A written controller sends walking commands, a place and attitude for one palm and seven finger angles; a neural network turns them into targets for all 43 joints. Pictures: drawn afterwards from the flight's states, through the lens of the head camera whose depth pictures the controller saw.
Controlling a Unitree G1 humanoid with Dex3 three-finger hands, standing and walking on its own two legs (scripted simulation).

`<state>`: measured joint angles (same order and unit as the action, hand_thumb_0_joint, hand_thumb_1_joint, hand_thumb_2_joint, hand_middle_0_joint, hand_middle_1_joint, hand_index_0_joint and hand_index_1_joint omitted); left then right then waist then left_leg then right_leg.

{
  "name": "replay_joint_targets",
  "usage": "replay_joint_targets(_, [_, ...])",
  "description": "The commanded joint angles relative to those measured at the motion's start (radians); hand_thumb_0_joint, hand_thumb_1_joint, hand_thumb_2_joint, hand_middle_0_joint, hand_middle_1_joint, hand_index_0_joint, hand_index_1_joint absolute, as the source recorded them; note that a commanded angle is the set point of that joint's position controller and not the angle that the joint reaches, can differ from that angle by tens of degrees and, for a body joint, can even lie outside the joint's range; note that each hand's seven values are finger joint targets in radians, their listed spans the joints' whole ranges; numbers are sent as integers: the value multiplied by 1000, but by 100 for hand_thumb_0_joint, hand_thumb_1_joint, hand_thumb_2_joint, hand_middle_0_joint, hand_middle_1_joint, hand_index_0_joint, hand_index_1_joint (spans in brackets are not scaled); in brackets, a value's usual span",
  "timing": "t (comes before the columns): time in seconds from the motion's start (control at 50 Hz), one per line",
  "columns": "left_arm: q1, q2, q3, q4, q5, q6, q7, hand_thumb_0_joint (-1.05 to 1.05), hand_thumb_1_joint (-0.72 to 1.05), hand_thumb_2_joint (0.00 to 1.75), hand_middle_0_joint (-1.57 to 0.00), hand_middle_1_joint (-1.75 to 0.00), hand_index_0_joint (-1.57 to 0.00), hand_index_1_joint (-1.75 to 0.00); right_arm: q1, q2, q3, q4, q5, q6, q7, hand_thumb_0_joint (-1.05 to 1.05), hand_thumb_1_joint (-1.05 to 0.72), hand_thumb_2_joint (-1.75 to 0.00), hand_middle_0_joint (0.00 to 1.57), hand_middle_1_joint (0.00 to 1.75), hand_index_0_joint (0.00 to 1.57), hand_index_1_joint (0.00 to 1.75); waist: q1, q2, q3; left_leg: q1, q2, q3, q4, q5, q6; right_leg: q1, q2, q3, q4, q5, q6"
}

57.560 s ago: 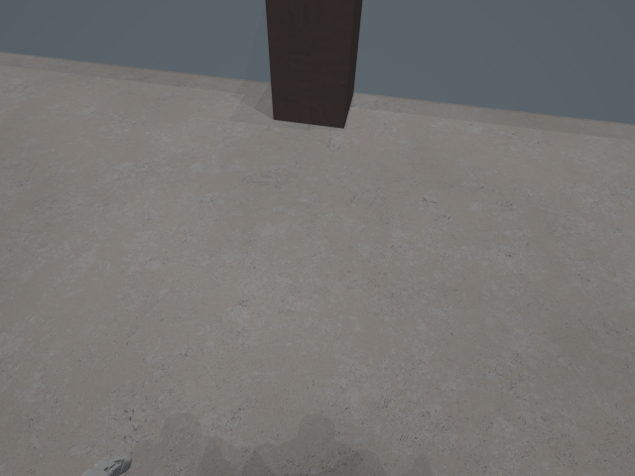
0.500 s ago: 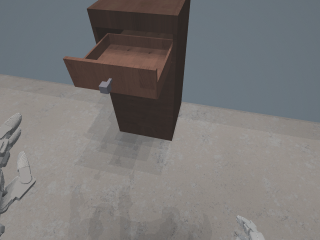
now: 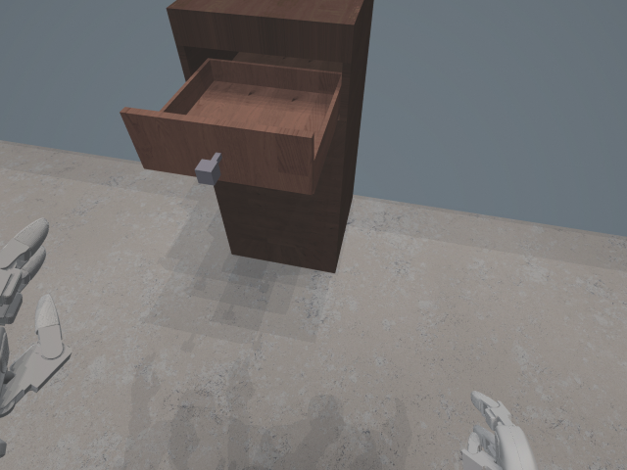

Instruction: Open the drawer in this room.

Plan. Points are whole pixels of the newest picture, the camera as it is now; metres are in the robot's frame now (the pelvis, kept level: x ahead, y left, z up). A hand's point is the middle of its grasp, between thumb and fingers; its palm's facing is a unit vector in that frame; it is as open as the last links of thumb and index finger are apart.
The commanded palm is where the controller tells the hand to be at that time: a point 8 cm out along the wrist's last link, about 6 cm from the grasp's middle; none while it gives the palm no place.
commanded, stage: stop stepping back and stand still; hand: left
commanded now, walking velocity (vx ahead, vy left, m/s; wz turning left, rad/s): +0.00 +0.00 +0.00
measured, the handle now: (211, 166) +0.64 +0.24 +0.00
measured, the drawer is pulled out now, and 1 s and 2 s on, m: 0.30 0.30 0.30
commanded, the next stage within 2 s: let the arm hang, fingers relaxed in 0.64 s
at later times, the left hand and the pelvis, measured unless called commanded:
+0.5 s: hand (30, 337) +0.20 +0.27 +0.16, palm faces +0.31 -0.83 -0.47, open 7.4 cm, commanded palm +0.14 +0.32 +0.18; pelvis +0.01 +0.04 +0.00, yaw +0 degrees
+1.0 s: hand out of the picture +0.09 +0.22 -0.15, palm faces -0.05 -0.95 -0.31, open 7.4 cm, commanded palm none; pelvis -0.02 +0.02 -0.02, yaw +1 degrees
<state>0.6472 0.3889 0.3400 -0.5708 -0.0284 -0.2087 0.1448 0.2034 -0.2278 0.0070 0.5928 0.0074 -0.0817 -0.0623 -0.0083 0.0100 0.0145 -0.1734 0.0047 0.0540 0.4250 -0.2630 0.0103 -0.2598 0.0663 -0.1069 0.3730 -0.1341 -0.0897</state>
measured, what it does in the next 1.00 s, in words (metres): stands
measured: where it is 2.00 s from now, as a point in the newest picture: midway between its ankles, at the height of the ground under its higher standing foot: outside the picture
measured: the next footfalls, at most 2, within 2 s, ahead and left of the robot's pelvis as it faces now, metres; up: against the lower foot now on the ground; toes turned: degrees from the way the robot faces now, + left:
none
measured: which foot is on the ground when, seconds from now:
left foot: down 0.00-1.00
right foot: down 0.00-1.00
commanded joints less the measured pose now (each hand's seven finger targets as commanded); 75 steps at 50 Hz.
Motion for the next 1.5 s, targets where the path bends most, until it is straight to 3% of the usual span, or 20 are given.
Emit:
replay_joint_targets(0.0, [-33,161,131,-210,-11,-57,29,0,90,90,-20,-30,-20,-30,-70,-106,-43,-150,-1,-60,-7,0,-90,-90,20,30,20,30,1,16,-108,-65,67,-98,-61,96,36,134,-156,209,-64,53,85])
replay_joint_targets(0.36, [-27,157,140,-204,-20,-58,15,0,90,90,-20,-30,-20,-30,-82,-109,-37,-157,-4,-55,-4,0,-90,-90,20,30,20,30,0,24,-101,-114,88,-126,-96,161,14,157,-130,162,26,133,70])
replay_joint_targets(0.52, [-30,169,146,-255,-19,-67,11,0,90,90,-20,-30,-20,-30,-81,-117,-41,-166,-8,-61,-4,0,-90,-90,20,30,20,30,5,75,-119,-116,101,-136,-95,270,-19,173,-112,128,93,181,70])
replay_joint_targets(0.7, [-25,152,149,-205,-25,-69,8,0,90,90,-20,-30,-20,-30,-83,-115,-43,-162,-2,-54,-4,0,-90,-90,20,30,20,30,2,19,-94,-139,90,-127,-89,147,-11,158,-131,159,53,130,68])
replay_joint_targets(0.72, [-196,14,-283,651,39,54,-101,0,90,90,-20,-30,-20,-30,-113,-218,-94,104,31,-141,69,0,-90,-90,20,30,20,30,-72,28,-7,-53,100,-141,92,339,-7,-93,-179,96,166,182,46])
replay_joint_targets(0.76, [-215,30,-212,665,54,190,-127,0,90,90,-20,-30,-20,-30,-36,-258,-102,89,9,-41,66,0,-90,-90,20,30,20,30,-35,52,-44,-51,145,-173,52,472,-30,-114,-145,117,188,-16,40])
replay_joint_targets(0.84, [-336,24,-239,821,59,209,-123,0,90,90,-20,-30,-20,-30,-5,-238,-72,98,-24,9,49,0,-90,-90,20,30,20,30,-34,-56,-72,-27,241,-309,-27,576,116,-166,-78,179,447,-297,43])
replay_joint_targets(0.88, [-361,39,-242,955,61,212,-122,0,90,90,-20,-30,-20,-30,-41,-234,-65,112,-38,26,39,0,-90,-90,20,30,20,30,-1,-65,-60,-44,250,-304,-15,605,169,-121,-94,207,424,-263,46])
replay_joint_targets(0.92, [-327,62,-246,1082,61,212,-125,0,90,90,-20,-30,-20,-30,-96,-225,-59,116,-32,40,38,0,-90,-90,20,30,20,30,45,-32,-69,-121,167,-215,30,465,117,64,-113,223,238,-32,40])
replay_joint_targets(0.94, [-322,90,-251,1135,63,211,-127,0,90,90,-20,-30,-20,-30,-93,-209,-55,128,-25,46,38,0,-90,-90,20,30,20,30,48,-86,-68,-151,72,-156,84,236,63,122,-161,313,128,153,23])
replay_joint_targets(0.96, [-358,114,-261,1179,62,210,-130,0,90,90,-20,-30,-20,-30,-57,-183,-51,149,-13,58,42,0,-90,-90,20,30,20,30,10,-124,-51,-119,-11,-97,140,-53,30,51,-262,431,10,90,-27])
replay_joint_targets(0.98, [-414,127,-269,1215,56,208,-134,0,90,90,-20,-30,-20,-30,-10,-172,-51,186,-9,75,44,0,-90,-90,20,30,20,30,-20,-104,-14,-55,-34,-83,189,-214,28,-73,-317,503,-106,-180,-72])
replay_joint_targets(1.0, [-453,123,-268,1240,55,206,-134,0,90,90,-20,-30,-20,-30,3,-175,-54,214,-15,89,43,0,-90,-90,20,30,20,30,-19,-92,17,-26,-36,-90,245,-219,33,-134,-301,538,-181,-362,-87])
replay_joint_targets(1.02, [-471,114,-269,1264,56,208,-131,0,90,90,-20,-30,-20,-30,13,-175,-56,230,-17,98,46,0,-90,-90,20,30,20,30,-19,-93,46,-42,-28,-93,276,-208,34,-137,-282,522,-211,-405,-80])
replay_joint_targets(1.1, [-448,70,-258,1385,49,192,-124,0,90,90,-20,-30,-20,-30,107,-151,-61,315,-13,88,37,0,-90,-90,20,30,20,30,-23,25,-91,-44,-7,-114,184,-175,38,76,-273,470,-158,-181,-107])
replay_joint_targets(1.16, [-447,44,-264,1460,42,199,-121,0,90,90,-20,-30,-20,-30,163,-129,-55,371,-18,89,30,0,-90,-90,20,30,20,30,-26,26,-76,25,15,-135,11,-71,50,66,-205,384,-153,-217,-29])
replay_joint_targets(1.2, [-452,34,-265,1501,41,204,-122,0,90,90,-20,-30,-20,-30,159,-140,-55,396,-28,92,28,0,-90,-90,20,30,20,30,-8,71,-17,-44,43,-161,-50,-110,61,78,-155,339,-158,-249,23])
replay_joint_targets(1.32, [-454,38,-263,1581,42,207,-122,0,90,90,-20,-30,-20,-30,172,-147,-57,434,-29,91,27,0,-90,-90,20,30,20,30,7,14,75,-112,60,-167,-106,-143,56,72,-140,317,-172,-304,25])
replay_joint_targets(1.44, [-475,59,-260,1600,42,203,-119,0,90,90,-20,-30,-20,-30,200,-147,-56,464,-28,89,29,0,-90,-90,20,30,20,30,0,-11,47,-97,49,-142,-102,-134,52,90,-156,332,-197,-332,43])
replay_joint_targets(1.48, [-487,67,-256,1598,43,202,-118,0,90,90,-20,-30,-20,-30,205,-157,-60,466,-29,91,31,0,-90,-90,20,30,20,30,-3,-63,64,-105,43,-141,-97,-141,54,73,-156,342,-211,-364,50])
